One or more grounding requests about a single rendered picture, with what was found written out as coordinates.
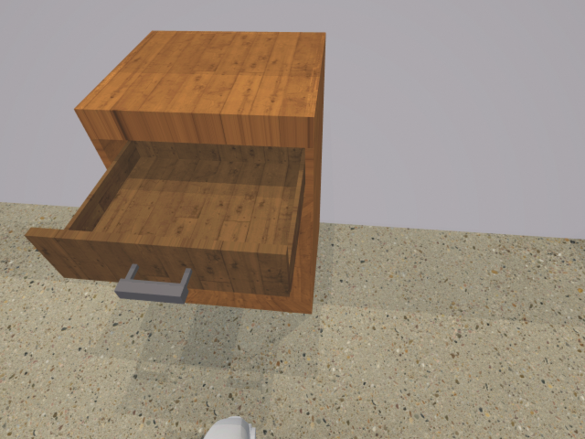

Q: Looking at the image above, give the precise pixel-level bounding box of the handle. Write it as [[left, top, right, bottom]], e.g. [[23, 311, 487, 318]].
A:
[[114, 264, 193, 305]]

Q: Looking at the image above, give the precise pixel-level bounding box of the left robot thigh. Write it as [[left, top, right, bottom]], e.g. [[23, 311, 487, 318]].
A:
[[204, 418, 256, 439]]

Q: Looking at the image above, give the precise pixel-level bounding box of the drawer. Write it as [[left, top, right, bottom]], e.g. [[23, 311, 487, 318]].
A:
[[25, 141, 305, 297]]

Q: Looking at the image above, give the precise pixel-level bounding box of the cabinet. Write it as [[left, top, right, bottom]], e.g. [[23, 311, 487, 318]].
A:
[[74, 31, 326, 314]]

